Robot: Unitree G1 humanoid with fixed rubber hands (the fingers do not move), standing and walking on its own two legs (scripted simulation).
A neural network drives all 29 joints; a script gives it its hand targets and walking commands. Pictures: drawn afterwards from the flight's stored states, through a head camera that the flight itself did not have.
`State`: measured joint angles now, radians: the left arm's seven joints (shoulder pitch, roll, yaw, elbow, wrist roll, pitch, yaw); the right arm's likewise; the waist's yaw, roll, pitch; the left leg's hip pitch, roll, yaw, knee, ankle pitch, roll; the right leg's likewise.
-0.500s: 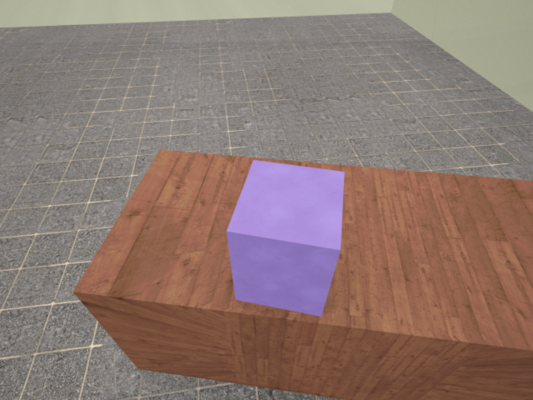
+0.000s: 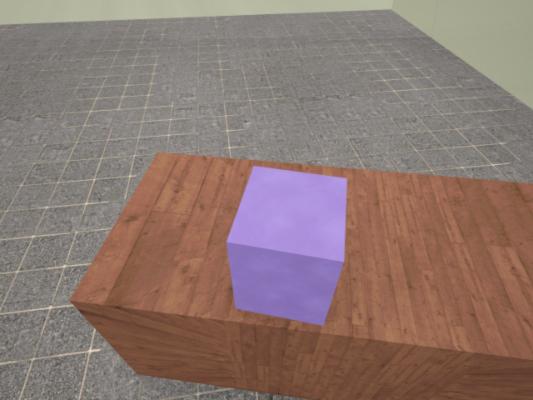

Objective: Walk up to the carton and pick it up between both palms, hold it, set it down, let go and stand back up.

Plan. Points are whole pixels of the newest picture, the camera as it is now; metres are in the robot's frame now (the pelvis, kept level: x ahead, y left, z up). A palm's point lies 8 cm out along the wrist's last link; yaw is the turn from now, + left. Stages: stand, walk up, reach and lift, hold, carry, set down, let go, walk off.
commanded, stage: stand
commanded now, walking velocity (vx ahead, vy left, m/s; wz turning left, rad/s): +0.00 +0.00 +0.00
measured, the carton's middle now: (288, 246) +0.46 -0.03 -0.09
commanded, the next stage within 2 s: none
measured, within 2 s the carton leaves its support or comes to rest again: neither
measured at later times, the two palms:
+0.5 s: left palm out of the picture +0.02 +0.24 -0.13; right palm out of the picture +0.02 -0.25 -0.13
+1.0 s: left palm out of the picture +0.01 +0.24 -0.13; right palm out of the picture +0.01 -0.24 -0.13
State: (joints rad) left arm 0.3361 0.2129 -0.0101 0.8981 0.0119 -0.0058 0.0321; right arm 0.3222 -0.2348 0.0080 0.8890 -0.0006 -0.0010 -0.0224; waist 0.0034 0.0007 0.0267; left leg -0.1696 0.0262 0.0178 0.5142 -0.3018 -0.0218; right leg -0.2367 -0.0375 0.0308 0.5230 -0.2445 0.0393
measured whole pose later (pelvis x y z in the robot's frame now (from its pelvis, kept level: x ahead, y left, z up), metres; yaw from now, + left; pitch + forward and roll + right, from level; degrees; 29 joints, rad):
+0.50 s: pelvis +0.00 +0.00 +0.00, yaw +0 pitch -3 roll +0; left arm 0.32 0.21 -0.01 0.96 0.01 0.00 0.04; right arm 0.33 -0.22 0.00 0.94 0.00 0.00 -0.03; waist 0.00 0.00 0.05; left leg -0.14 0.02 0.03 0.47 -0.29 -0.02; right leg -0.21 -0.04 0.04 0.49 -0.23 0.04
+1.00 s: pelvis +0.00 +0.00 +0.00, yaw -1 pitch -2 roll +0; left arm 0.33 0.19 -0.01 0.99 0.01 0.00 0.04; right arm 0.33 -0.21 0.00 0.97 0.00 0.00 -0.03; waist 0.00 0.00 0.05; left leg -0.13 0.03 0.03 0.46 -0.28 -0.02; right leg -0.21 -0.03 0.05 0.48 -0.23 0.04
